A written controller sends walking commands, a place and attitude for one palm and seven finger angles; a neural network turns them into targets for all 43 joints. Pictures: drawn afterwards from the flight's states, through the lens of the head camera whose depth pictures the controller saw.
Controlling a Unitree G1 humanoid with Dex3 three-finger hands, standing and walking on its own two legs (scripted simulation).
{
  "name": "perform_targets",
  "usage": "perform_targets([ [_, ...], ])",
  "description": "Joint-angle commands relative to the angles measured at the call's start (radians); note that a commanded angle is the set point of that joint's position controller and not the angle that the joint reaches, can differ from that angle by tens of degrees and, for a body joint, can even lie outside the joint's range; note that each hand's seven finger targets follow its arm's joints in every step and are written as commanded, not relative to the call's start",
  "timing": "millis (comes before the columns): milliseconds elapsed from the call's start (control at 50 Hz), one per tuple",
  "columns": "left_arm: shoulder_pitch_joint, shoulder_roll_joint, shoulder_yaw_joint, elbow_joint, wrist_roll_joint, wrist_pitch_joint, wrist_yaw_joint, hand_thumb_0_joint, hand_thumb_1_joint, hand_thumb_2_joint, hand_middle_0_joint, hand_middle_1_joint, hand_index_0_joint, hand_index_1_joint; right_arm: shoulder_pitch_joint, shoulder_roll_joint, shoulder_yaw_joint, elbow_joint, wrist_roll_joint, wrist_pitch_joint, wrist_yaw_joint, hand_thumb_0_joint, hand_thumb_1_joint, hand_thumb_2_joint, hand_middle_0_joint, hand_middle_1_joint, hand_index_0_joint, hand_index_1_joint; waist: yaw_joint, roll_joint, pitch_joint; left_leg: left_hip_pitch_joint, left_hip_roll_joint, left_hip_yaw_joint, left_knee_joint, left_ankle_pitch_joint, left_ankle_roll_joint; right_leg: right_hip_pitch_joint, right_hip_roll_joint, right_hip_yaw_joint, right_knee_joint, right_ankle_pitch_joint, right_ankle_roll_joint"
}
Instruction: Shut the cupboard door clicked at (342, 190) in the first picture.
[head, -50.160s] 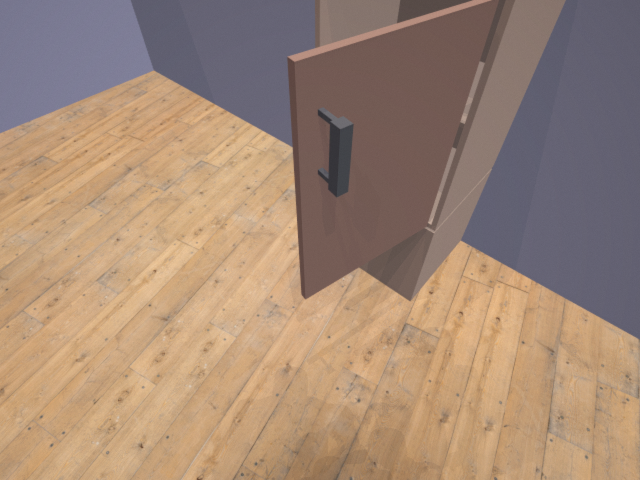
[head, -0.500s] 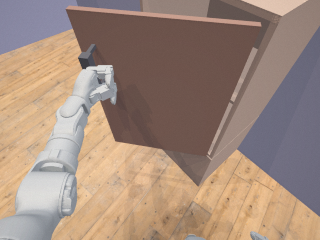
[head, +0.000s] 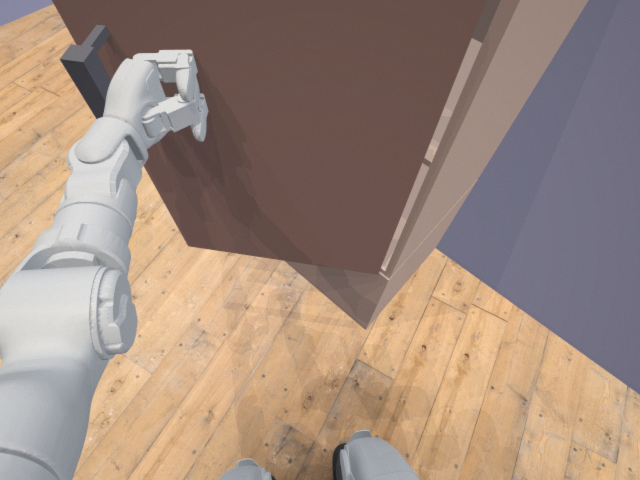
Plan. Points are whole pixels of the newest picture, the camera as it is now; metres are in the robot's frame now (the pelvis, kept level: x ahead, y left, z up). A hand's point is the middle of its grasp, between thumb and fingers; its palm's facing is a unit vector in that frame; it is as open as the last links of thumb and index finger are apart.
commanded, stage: push the door shut along its arc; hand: left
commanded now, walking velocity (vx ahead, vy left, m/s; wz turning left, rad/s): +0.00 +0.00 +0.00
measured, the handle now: (114, 92) +0.56 +0.18 +0.13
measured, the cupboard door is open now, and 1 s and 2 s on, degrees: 33 17 17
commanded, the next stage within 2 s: pull the fist back off the door in 0.58 s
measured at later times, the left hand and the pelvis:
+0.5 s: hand (212, 88) +0.55 +0.07 +0.14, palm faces -0.41 -0.91 -0.01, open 3.2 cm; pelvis +0.00 +0.00 -0.01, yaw +1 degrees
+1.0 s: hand (244, 87) +0.57 +0.03 +0.12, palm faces +0.01 -1.00 -0.07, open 3.1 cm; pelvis +0.02 +0.00 -0.01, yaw -1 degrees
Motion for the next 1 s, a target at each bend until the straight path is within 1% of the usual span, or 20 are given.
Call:
perform_targets([
  [0, -0.490, 0.223, 0.033, -0.228, -0.004, -0.070, 0.000, 0.000, 0.900, 0.900, -1.300, -1.500, -1.300, -1.500, 0.129, -0.161, -0.062, -0.066, -0.002, -0.019, -0.005, 0.000, -0.900, -0.900, 0.200, 0.300, 0.200, 0.300, 0.002, 0.051, -0.552, 0.230, -0.020, -0.067, -0.055, 0.335, 0.005, 0.257, 0.011, 0.044, -0.056, 0.344, 0.015],
  [120, -0.582, 0.159, -0.026, -0.219, -0.023, -0.044, -0.027, 0.000, 0.900, 0.900, -1.300, -1.500, -1.300, -1.500, 0.152, -0.165, -0.068, -0.053, 0.000, -0.006, -0.012, 0.000, -0.900, -0.900, 0.200, 0.300, 0.200, 0.300, -0.042, -0.001, -0.512, 0.223, -0.025, -0.060, -0.050, 0.328, 0.019, 0.235, 0.023, 0.034, -0.073, 0.346, 0.018],
  [140, -0.596, 0.183, -0.009, -0.190, -0.019, -0.034, -0.029, 0.000, 0.900, 0.900, -1.300, -1.500, -1.300, -1.500, 0.155, -0.170, -0.069, -0.041, -0.002, -0.004, -0.014, 0.000, -0.900, -0.900, 0.200, 0.300, 0.200, 0.300, -0.051, -0.019, -0.491, 0.211, -0.022, -0.061, -0.049, 0.305, 0.018, 0.220, 0.024, 0.041, -0.082, 0.333, 0.022],
  [200, -0.664, 0.155, -0.042, -0.127, -0.013, -0.016, -0.031, 0.000, 0.900, 0.900, -1.300, -1.500, -1.300, -1.500, 0.169, -0.171, -0.063, -0.018, -0.003, -0.004, -0.017, 0.000, -0.900, -0.900, 0.200, 0.300, 0.200, 0.300, -0.089, -0.023, -0.416, 0.172, -0.022, -0.067, -0.048, 0.238, 0.021, 0.158, 0.023, 0.038, -0.092, 0.262, 0.023],
  [220, -0.703, 0.143, -0.053, -0.144, -0.018, -0.024, -0.031, 0.000, 0.900, 0.900, -1.300, -1.500, -1.300, -1.500, 0.170, -0.170, -0.060, -0.016, -0.005, -0.009, -0.019, 0.000, -0.900, -0.900, 0.200, 0.300, 0.200, 0.300, -0.094, 0.021, -0.416, 0.191, -0.027, -0.069, -0.046, 0.253, 0.022, 0.141, 0.024, 0.030, -0.085, 0.258, 0.017],
  [260, -0.722, 0.154, -0.052, -0.129, -0.010, -0.028, -0.035, 0.000, 0.900, 0.900, -1.300, -1.500, -1.300, -1.500, 0.173, -0.174, -0.062, -0.006, -0.010, -0.014, -0.014, 0.000, -0.900, -0.900, 0.200, 0.300, 0.200, 0.300, -0.096, 0.049, -0.460, 0.227, -0.022, -0.084, -0.033, 0.264, 0.017, 0.105, 0.023, 0.028, -0.075, 0.243, 0.015],
  [320, -0.773, 0.084, -0.091, -0.141, -0.017, -0.037, -0.039, 0.000, 0.900, 0.900, -1.300, -1.500, -1.300, -1.500, 0.180, -0.167, -0.060, 0.007, -0.017, -0.025, -0.010, 0.000, -0.900, -0.900, 0.200, 0.300, 0.200, 0.300, -0.116, 0.097, -0.496, 0.289, -0.022, -0.095, -0.011, 0.315, 0.019, 0.042, 0.027, 0.011, -0.054, 0.244, 0.010],
  [360, -0.773, 0.136, -0.064, -0.090, -0.007, -0.027, -0.043, 0.000, 0.900, 0.900, -1.300, -1.500, -1.300, -1.500, 0.183, -0.179, -0.062, 0.017, -0.020, -0.021, -0.008, 0.000, -0.900, -0.900, 0.200, 0.300, 0.200, 0.300, -0.120, 0.060, -0.496, 0.249, -0.019, -0.097, 0.000, 0.282, 0.018, 0.043, 0.027, 0.019, -0.055, 0.226, 0.014],
  [400, -0.803, 0.136, -0.066, -0.068, 0.003, -0.019, -0.041, 0.000, 0.900, 0.900, -1.300, -1.500, -1.300, -1.500, 0.188, -0.177, -0.059, 0.019, -0.020, -0.019, -0.007, 0.000, -0.900, -0.900, 0.200, 0.300, 0.200, 0.300, -0.130, 0.050, -0.496, 0.207, -0.023, -0.093, 0.006, 0.264, 0.021, 0.051, 0.026, 0.023, -0.048, 0.225, 0.015],
  [560, -0.889, 0.161, -0.064, -0.046, 0.038, -0.009, -0.037, 0.000, 0.900, 0.900, -1.300, -1.500, -1.300, -1.500, 0.220, -0.184, -0.064, 0.035, -0.029, -0.006, 0.001, 0.000, -0.900, -0.900, 0.200, 0.300, 0.200, 0.300, -0.153, 0.090, -0.570, 0.227, -0.020, -0.104, 0.054, 0.323, 0.021, 0.004, 0.031, 0.010, -0.010, 0.258, 0.011],
  [660, -0.921, 0.134, -0.084, -0.059, 0.049, -0.002, -0.044, 0.000, 0.900, 0.900, -1.300, -1.500, -1.300, -1.500, 0.234, -0.185, -0.072, 0.040, -0.034, 0.005, 0.008, 0.000, -0.900, -0.900, 0.200, 0.300, 0.200, 0.300, -0.159, 0.131, -0.609, 0.286, -0.018, -0.114, 0.074, 0.387, 0.018, -0.042, 0.039, -0.003, 0.006, 0.281, 0.005],
  [680, -0.898, 0.183, 0.146, -0.077, -0.028, 0.030, 0.169, 0.000, 0.900, 0.900, -1.300, -1.500, -1.300, -1.500, 0.276, -0.140, -0.050, -0.003, -0.043, -0.011, 0.024, 0.000, -0.900, -0.900, 0.200, 0.300, 0.200, 0.300, -0.081, 0.184, -0.639, 0.189, 0.003, -0.120, 0.060, 0.381, -0.002, 0.025, 0.028, 0.016, -0.006, 0.276, 0.010],
  [700, -0.823, 0.110, 0.098, -0.046, 0.002, 0.050, 0.277, 0.000, 0.900, 0.900, -1.300, -1.500, -1.300, -1.500, 0.280, -0.136, -0.049, -0.008, -0.054, -0.013, 0.046, 0.000, -0.900, -0.900, 0.200, 0.300, 0.200, 0.300, -0.087, 0.162, -0.637, 0.178, 0.002, -0.119, 0.046, 0.379, -0.010, 0.046, 0.027, 0.011, -0.003, 0.283, 0.017],
  [740, -0.758, 0.009, 0.090, -0.075, 0.019, 0.040, 0.406, 0.000, 0.900, 0.900, -1.300, -1.500, -1.300, -1.500, 0.294, -0.131, -0.063, -0.014, -0.075, -0.011, 0.077, 0.000, -0.900, -0.900, 0.200, 0.300, 0.200, 0.300, -0.091, 0.093, -0.628, 0.189, 0.010, -0.120, 0.048, 0.438, -0.016, 0.042, 0.028, -0.006, 0.002, 0.316, 0.025],
  [760, -0.706, -0.002, 0.100, -0.119, 0.046, 0.021, 0.475, 0.000, 0.900, 0.900, -1.300, -1.500, -1.300, -1.500, 0.303, -0.129, -0.071, -0.025, -0.089, -0.008, 0.095, 0.000, -0.900, -0.900, 0.200, 0.300, 0.200, 0.300, -0.067, 0.100, -0.655, 0.187, 0.006, -0.108, 0.054, 0.477, -0.019, 0.070, 0.029, -0.006, 0.008, 0.352, 0.024],
  [800, -0.687, -0.009, 0.088, -0.205, 0.134, -0.045, 0.601, 0.000, 0.900, 0.900, -1.300, -1.500, -1.300, -1.500, 0.314, -0.119, -0.078, -0.030, -0.113, -0.005, 0.126, 0.000, -0.900, -0.900, 0.200, 0.300, 0.200, 0.300, -0.051, 0.097, -0.679, 0.168, 0.001, -0.085, 0.069, 0.509, -0.021, 0.098, 0.029, 0.000, 0.022, 0.407, 0.023],
  [840, -0.657, 0.006, 0.060, -0.243, 0.216, -0.102, 0.639, 0.000, 0.900, 0.900, -1.300, -1.500, -1.300, -1.500, 0.327, -0.122, -0.091, -0.030, -0.120, 0.003, 0.146, 0.000, -0.900, -0.900, 0.200, 0.300, 0.200, 0.300, -0.045, 0.091, -0.699, 0.186, -0.005, -0.076, 0.067, 0.552, -0.019, 0.128, 0.031, 0.004, 0.030, 0.456, 0.021],
  [880, -0.635, 0.041, 0.061, -0.270, 0.245, -0.126, 0.623, 0.000, 0.900, 0.900, -1.300, -1.500, -1.300, -1.500, 0.329, -0.127, -0.102, -0.040, -0.114, 0.018, 0.150, 0.000, -0.900, -0.900, 0.200, 0.300, 0.200, 0.300, -0.036, 0.051, -0.717, 0.193, -0.016, -0.058, 0.045, 0.537, -0.010, 0.220, 0.032, 0.017, 0.012, 0.507, 0.019],
  [940, -0.620, 0.081, 0.084, -0.286, 0.212, -0.111, 0.565, 0.000, 0.900, 0.900, -1.300, -1.500, -1.300, -1.500, 0.308, -0.125, -0.104, -0.057, -0.088, 0.041, 0.133, 0.000, -0.900, -0.900, 0.200, 0.300, 0.200, 0.300, -0.013, 0.024, -0.705, 0.183, -0.027, -0.037, -0.005, 0.489, -0.003, 0.341, 0.035, 0.031, -0.021, 0.557, 0.019],
  [980, -0.586, 0.084, 0.102, -0.289, 0.169, -0.093, 0.535, 0.000, 0.900, 0.900, -1.300, -1.500, -1.300, -1.500, 0.282, -0.117, -0.102, -0.071, -0.072, 0.049, 0.118, 0.000, -0.900, -0.900, 0.200, 0.300, 0.200, 0.300, 0.000, -0.036, -0.671, 0.152, -0.032, -0.020, -0.037, 0.436, 0.003, 0.423, 0.037, 0.039, -0.048, 0.578, 0.021],
])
